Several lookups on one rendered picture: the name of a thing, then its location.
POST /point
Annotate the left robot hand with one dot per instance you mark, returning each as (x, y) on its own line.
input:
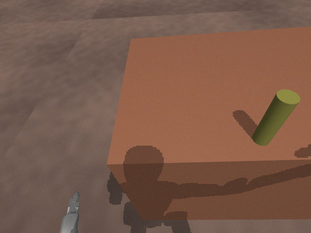
(71, 219)

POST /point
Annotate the can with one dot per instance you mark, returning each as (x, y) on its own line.
(279, 110)

